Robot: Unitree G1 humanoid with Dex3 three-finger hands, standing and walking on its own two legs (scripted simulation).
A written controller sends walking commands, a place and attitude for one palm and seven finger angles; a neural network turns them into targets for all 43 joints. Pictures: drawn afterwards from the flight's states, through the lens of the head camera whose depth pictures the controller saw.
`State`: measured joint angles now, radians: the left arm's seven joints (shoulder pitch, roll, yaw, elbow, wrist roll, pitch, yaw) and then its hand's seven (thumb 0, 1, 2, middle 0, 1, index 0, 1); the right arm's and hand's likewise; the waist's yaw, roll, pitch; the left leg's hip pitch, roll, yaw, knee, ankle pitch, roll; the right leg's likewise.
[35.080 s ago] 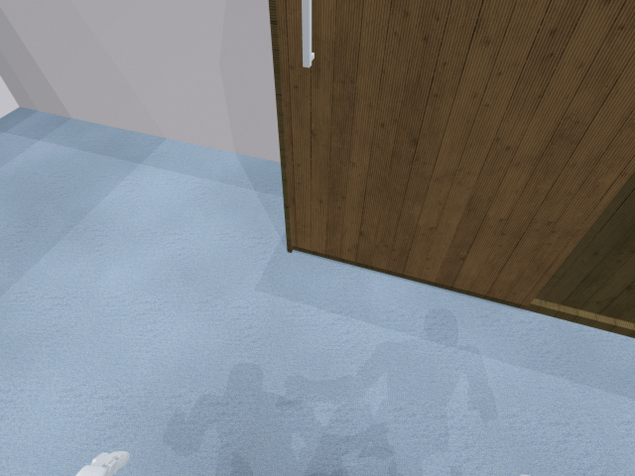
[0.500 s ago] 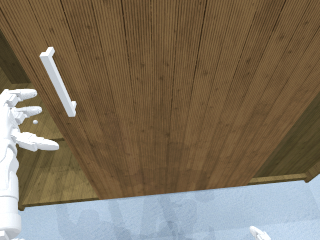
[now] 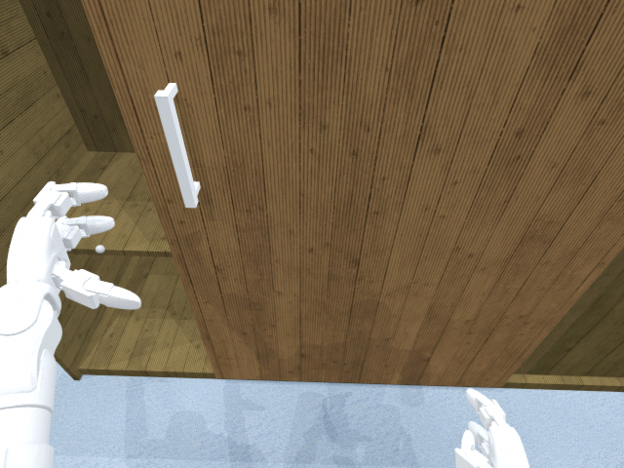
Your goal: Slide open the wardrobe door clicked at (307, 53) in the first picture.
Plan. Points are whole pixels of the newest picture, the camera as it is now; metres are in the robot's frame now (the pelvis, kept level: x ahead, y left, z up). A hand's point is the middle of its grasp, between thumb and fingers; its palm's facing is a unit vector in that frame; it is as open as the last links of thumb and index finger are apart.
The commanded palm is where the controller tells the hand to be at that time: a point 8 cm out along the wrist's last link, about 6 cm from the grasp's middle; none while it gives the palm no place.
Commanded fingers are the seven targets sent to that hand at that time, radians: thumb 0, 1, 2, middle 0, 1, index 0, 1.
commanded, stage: slip the hand off the handle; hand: left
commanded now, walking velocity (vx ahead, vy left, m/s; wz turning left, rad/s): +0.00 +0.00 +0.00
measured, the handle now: (182, 149) +0.51 +0.27 +0.16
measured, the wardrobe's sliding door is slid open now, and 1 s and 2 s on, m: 0.46 0.46 0.46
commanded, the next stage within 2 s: draw the hand back to the body in 0.12 s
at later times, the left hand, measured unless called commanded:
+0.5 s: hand (98, 252) +0.29 +0.29 +0.16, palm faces +0.11 -0.99 -0.05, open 14.7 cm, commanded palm +0.25 +0.33 +0.16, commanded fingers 0.00 -0.55 0.20 -0.25 -1.15 -0.25 -1.15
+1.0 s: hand (82, 284) +0.24 +0.28 +0.16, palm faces +0.42 -0.86 -0.29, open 13.1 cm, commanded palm +0.20 +0.31 +0.17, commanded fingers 0.00 0.14 0.53 -0.23 -0.75 -0.23 -0.75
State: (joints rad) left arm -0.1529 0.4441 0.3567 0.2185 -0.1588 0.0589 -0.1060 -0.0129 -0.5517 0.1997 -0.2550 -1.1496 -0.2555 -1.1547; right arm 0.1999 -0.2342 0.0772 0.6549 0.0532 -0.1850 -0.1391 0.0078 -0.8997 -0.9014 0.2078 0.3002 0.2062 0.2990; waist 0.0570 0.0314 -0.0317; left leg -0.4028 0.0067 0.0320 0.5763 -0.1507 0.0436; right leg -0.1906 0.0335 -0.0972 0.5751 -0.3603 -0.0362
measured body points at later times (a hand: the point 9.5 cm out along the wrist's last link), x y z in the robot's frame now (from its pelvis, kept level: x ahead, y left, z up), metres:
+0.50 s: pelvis +0.02 +0.01 +0.00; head -0.01 +0.00 +0.45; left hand +0.27 +0.34 +0.16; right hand +0.18 -0.25 -0.06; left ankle +0.10 +0.09 -0.73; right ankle -0.03 -0.09 -0.73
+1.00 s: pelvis +0.01 +0.01 +0.01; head -0.01 +0.00 +0.46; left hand +0.21 +0.32 +0.17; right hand +0.20 -0.20 -0.06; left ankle +0.10 +0.09 -0.73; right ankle -0.03 -0.09 -0.73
